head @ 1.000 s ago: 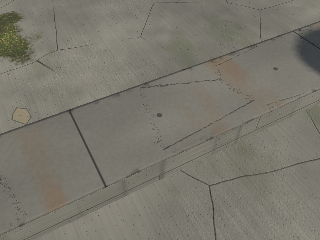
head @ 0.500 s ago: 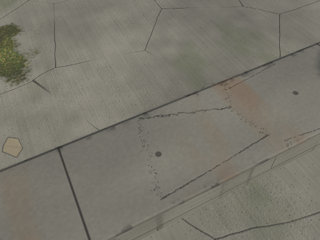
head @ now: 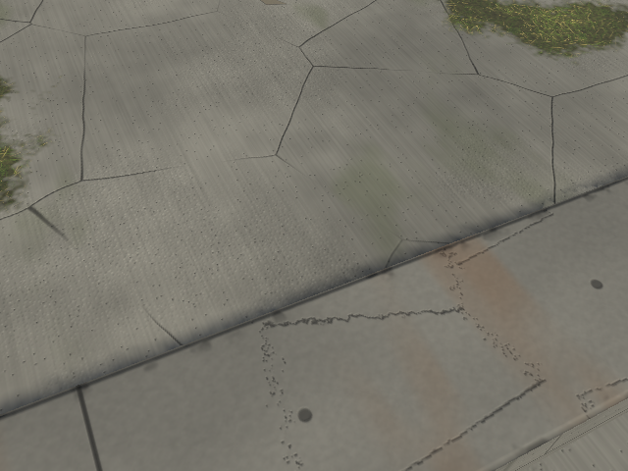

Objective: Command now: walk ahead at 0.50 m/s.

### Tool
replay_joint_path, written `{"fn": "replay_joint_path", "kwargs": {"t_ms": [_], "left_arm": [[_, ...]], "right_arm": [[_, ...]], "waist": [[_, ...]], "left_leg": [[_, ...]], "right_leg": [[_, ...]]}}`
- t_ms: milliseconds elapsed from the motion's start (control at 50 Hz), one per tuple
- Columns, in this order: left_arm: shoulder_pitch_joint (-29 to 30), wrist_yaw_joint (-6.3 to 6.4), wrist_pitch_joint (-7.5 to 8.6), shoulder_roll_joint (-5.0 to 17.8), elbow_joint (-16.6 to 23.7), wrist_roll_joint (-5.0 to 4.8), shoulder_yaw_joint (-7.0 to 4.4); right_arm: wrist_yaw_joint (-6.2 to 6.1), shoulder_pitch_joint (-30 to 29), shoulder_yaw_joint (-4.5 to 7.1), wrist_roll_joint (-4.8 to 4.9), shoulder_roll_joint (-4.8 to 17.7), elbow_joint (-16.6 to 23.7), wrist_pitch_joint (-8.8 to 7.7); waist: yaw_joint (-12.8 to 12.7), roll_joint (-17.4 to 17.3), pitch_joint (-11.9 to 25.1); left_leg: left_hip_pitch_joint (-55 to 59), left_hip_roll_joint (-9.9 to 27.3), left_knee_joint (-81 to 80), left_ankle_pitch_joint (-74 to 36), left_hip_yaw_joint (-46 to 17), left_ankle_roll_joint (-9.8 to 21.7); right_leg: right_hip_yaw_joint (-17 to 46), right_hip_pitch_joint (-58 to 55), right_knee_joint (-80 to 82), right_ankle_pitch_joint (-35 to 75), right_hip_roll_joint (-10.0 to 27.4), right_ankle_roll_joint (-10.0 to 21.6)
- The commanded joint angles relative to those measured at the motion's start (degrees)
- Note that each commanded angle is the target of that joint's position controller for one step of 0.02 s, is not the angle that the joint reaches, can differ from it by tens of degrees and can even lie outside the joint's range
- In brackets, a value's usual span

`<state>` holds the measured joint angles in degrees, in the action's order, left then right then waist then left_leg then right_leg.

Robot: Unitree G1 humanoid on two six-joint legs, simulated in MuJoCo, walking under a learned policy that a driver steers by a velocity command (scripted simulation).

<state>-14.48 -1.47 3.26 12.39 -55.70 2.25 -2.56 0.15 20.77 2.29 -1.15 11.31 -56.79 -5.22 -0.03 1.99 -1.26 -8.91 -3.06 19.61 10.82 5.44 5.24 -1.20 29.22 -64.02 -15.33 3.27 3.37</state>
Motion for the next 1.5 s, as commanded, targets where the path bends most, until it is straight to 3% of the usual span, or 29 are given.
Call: {"fn": "replay_joint_path", "kwargs": {"t_ms": [20, 140, 160, 280, 320, 340, 360, 400, 460, 560, 600, 680, 720, 740, 760, 780, 820, 860, 980, 1060, 1100, 1160, 1200, 1220, 1240, 1260, 1300, 1320, 1500], "left_arm": [[-2.1, -0.34, -0.8, 1.2, 1.4, 0.23, -0.34], [7.1, 0.05, -1.11, -1.4, 4.9, -0.85, 1.13], [10.6, 0.99, -0.2, 0.1, 5.8, -5.19, 0.64], [3.0, 1.82, 2.2, 6.2, 4.8, -3.65, -2.58], [-16.3, 2.53, 2.03, 12.9, 0.8, -2.28, -5.16], [-17.5, 2.9, 0.63, 13.7, 0.7, -1.5, -4.14], [-16.0, 3.34, 0.52, 9.4, 1.0, -0.35, -3.23], [-9.3, 2.78, -0.59, 0.1, -0.2, -1.49, -0.59], [-10.7, 1.45, -1.41, -4.1, -4.4, -0.1, 1.82], [0.1, 2.01, -0.67, 2.3, 0.2, 0.84, 3.08], [-4.3, 3.0, 1.55, 6.5, -0.7, -0.59, 2.34], [-12.0, 4.62, -1.12, 14.7, -0.9, -3.72, -0.16], [-9.1, 4.36, -2.07, 14.1, 3.2, -2.53, -0.63], [-9.8, 3.22, 0.04, 8.2, 8.5, -0.86, 0.38], [-4.6, 0.2, 3.37, 6.8, 8.8, 0.24, -0.24], [-5.5, -1.96, 4.87, 5.8, 9.1, -1.92, -1.63], [3.4, -0.82, 4.08, 2.9, 14.6, -3.4, -0.15], [-2.5, 0.61, 2.36, -0.6, 15.5, -2.52, 1.95], [6.5, 3.78, 1.16, 4.0, 21.2, 0.15, 1.08], [20.1, 2.25, 1.94, 2.5, 25.1, -1.86, 1.26], [18.6, 1.45, 2.55, 2.8, 24.8, -2.89, 0.94], [3.3, 0.67, 4.47, 11.0, 19.5, -1.7, -2.97], [3.5, 1.28, 4.27, 8.6, 21.5, -2.32, -2.93], [-3.7, 1.25, 4.27, 11.6, 20.9, -1.75, -3.41], [-5.8, 1.15, 3.99, 13.2, 20.5, -2.17, -3.5], [-9.5, 0.87, 3.68, 13.1, 19.1, -2.91, -3.99], [-4.3, 1.34, 3.79, 7.2, 19.9, -3.64, -2.64], [-2.1, 1.3, 3.97, 6.5, 20.3, -3.24, -1.98], [-3.4, 0.44, 2.73, 12.3, 13.5, -3.16, -2.81]], "right_arm": [[-0.38, 4.6, 0.92, 0.2, 5.7, 0.9, -1.11], [-0.6, 9.2, 0.34, -0.78, 4.6, 0.5, 0.06], [-0.76, 7.4, 1.32, 1.59, 8.6, 1.7, 0.66], [-1.69, 3.5, 1.57, 2.09, 7.8, 3.1, 3.2], [-0.9, -4.4, 1.17, 2.11, 6.4, 7.1, 2.37], [-1.14, 0.0, -0.26, 1.33, -2.1, 7.2, 1.22], [-0.98, 3.3, 0.59, 4.1, 0.3, 6.9, 0.55], [-1.25, -7.6, 0.54, 5.91, -0.7, 11.1, 2.12], [0.02, -9.6, -2.58, 5.09, -7.6, 15.7, 4.35], [0.88, -18.0, -4.98, 1.44, -2.6, 26.7, 4.05], [0.48, -21.2, -5.07, 1.71, -2.0, 28.0, 3.68], [1.69, -18.8, -3.11, 2.01, 1.0, 28.0, 4.19], [3.22, -9.8, 0.26, 3.02, 9.3, 27.2, 4.43], [3.11, -4.3, 2.81, 2.39, 18.1, 25.6, 4.48], [1.3, -0.3, 3.61, 0.63, 19.5, 23.0, 5.31], [1.14, 1.0, 1.56, 0.19, 13.5, 19.8, 4.3], [3.2, -2.0, -1.35, 1.19, 3.7, 15.1, 2.72], [4.2, -8.2, -2.27, 1.23, -0.6, 13.8, 2.29], [1.51, -2.6, -0.05, 1.59, 7.5, 14.5, 0.44], [-1.69, 6.3, 0.5, 2.24, 7.6, 14.0, 1.85], [-1.48, 5.2, 1.45, 1.58, 9.6, 15.6, 2.54], [-1.0, -5.1, 1.64, 0.51, 10.2, 20.4, 2.41], [-0.85, -4.2, 1.41, 3.26, 9.1, 21.1, 3.91], [-0.67, -3.8, 0.68, 2.17, 6.8, 22.0, 4.11], [-0.6, 7.9, -0.28, 1.09, 1.1, 20.7, 4.16], [-0.64, 10.3, 0.29, 3.37, 5.5, 20.9, 3.26], [-0.64, -3.7, 2.84, 3.63, 12.8, 21.9, 3.62], [-0.31, -5.1, 2.96, 3.26, 12.0, 22.2, 4.38], [1.81, -12.1, 0.14, 2.2, 3.6, 24.6, 3.21]], "waist": [[-1.3, -5.4, -1.6], [1.1, -8.2, -2.6], [2.0, -7.8, -2.1], [-4.9, -5.8, 3.2], [-12.4, 0.7, 12.1], [-7.7, 14.8, 14.2], [-7.0, 10.5, 13.8], [-5.0, 5.2, -0.3], [-0.6, 3.8, -5.0], [5.7, 0.5, -6.4], [4.2, 3.7, 0.1], [6.5, 11.2, 9.4], [10.3, 11.7, 18.3], [8.0, -9.5, 22.6], [8.7, -17.4, 27.1], [5.7, -12.4, 19.8], [0.2, -1.5, -1.3], [-6.1, -4.3, -1.9], [-3.2, -6.1, 2.6], [3.9, -8.1, 4.0], [3.4, -11.2, 6.0], [-4.8, -11.2, 10.6], [-5.8, -8.3, 5.1], [-7.5, -3.3, 13.5], [0.1, 13.3, 17.9], [-1.3, 23.0, 17.3], [-2.8, 0.3, 1.0], [-1.6, -2.3, -1.4], [-1.4, 1.5, 1.1]], "left_leg": [[2.5, 14.8, -10.2, -19.0, -11.0, 6.3], [1.7, 13.7, -7.5, -21.4, -10.5, 7.3], [1.6, 15.9, -8.7, -18.2, -14.7, 9.1], [7.7, 11.8, 6.7, -42.3, -13.5, 5.0], [-13.7, 3.6, 38.1, -24.2, -10.2, -0.9], [-31.8, -5.2, 60.1, 22.4, -10.2, -3.7], [-38.8, -2.1, 75.5, 23.5, -15.2, -3.5], [-54.8, 3.3, 95.0, 21.7, -8.4, -1.5], [-65.9, 3.8, 118.2, 16.8, -11.3, 1.2], [-49.5, 4.9, 84.3, -1.8, -3.3, -2.9], [-33.5, 7.2, 72.6, -1.0, 2.4, -2.9], [-31.0, 0.8, 53.0, 18.1, 8.1, 3.8], [-15.0, -2.1, 34.7, 17.3, -3.9, 7.4], [5.2, 10.4, 17.6, 20.7, -40.0, 16.1], [12.8, 18.0, -7.4, 28.2, -71.2, 19.7], [8.2, 21.8, -9.5, 27.3, -69.1, 16.1], [-13.9, 15.5, -0.9, 20.8, -43.8, 9.4], [-23.1, 7.1, 4.3, 9.8, -23.5, 4.7], [-16.8, 3.6, -1.9, -15.1, -19.0, 5.7], [-1.5, 5.9, -2.0, -15.7, -22.7, 4.7], [-0.7, 6.2, -0.8, -16.5, -23.5, 6.0], [-4.2, 7.6, 8.2, -35.0, -25.8, 6.3], [0.2, 4.5, 17.6, -29.3, -28.8, 4.7], [-3.6, 3.5, 31.7, -18.7, -26.3, 3.7], [-20.8, -4.2, 46.0, 25.2, -22.0, 0.9], [-35.7, -4.0, 59.4, 26.1, -18.2, -0.6], [-38.7, 2.0, 67.8, 12.2, -16.6, -2.0], [-35.7, 3.7, 66.6, 8.9, -17.1, -2.2], [-23.8, 8.5, 30.8, 0.2, -6.4, -4.8]], "right_leg": [[-0.9, 6.2, 2.1, 4.1, 1.6, -1.5], [-4.5, 3.0, 15.8, 6.1, -0.4, -3.3], [-1.4, 1.8, 18.9, 4.7, -1.0, -3.0], [-4.4, -14.7, 34.8, 5.3, -5.7, -0.3], [12.7, -43.8, 44.4, 18.2, 8.7, 3.7], [29.6, -53.2, 42.7, 43.5, 22.0, 10.1], [34.9, -47.3, 45.5, 28.1, 26.1, 15.9], [21.4, -36.2, 49.9, 4.2, 20.8, 10.0], [12.9, -24.6, 52.5, -0.6, 17.5, 5.7], [-7.6, 6.7, 59.9, 2.0, 7.6, 3.4], [-9.0, 2.7, 67.3, 13.3, 8.8, 5.7], [-10.8, -35.3, 46.3, 95.6, 15.1, 5.2], [-9.0, -36.7, 22.9, 94.3, 14.0, 5.0], [-4.9, -8.5, -1.1, 51.0, 3.3, 1.6], [8.4, 8.8, -27.1, 4.2, -8.5, 0.5], [14.8, 18.3, -41.3, 1.9, -6.0, 1.8], [8.1, 24.1, -44.1, 2.0, -2.3, 4.3], [6.1, 18.9, -40.8, 6.7, 0.8, 4.2], [-0.6, 14.2, -6.2, 15.5, 0.0, -1.4], [0.4, 14.3, 21.1, 19.9, -3.1, -4.2], [0.7, 6.3, 25.6, 17.7, -5.2, -4.9], [2.7, -13.2, 18.3, 17.8, -5.9, -2.4], [3.6, -14.1, 41.7, 2.6, -5.1, -0.9], [11.2, -28.7, 39.1, 9.3, 4.7, 4.0], [25.7, -45.4, 34.0, 27.4, 16.6, 11.6], [47.9, -45.7, 44.5, 8.2, 24.1, 18.9], [34.1, -28.9, 48.1, 1.4, 20.2, 15.2], [27.4, -22.5, 50.2, 1.3, 16.9, 13.4], [4.5, -19.1, 50.0, 23.6, 7.7, 10.8]]}}
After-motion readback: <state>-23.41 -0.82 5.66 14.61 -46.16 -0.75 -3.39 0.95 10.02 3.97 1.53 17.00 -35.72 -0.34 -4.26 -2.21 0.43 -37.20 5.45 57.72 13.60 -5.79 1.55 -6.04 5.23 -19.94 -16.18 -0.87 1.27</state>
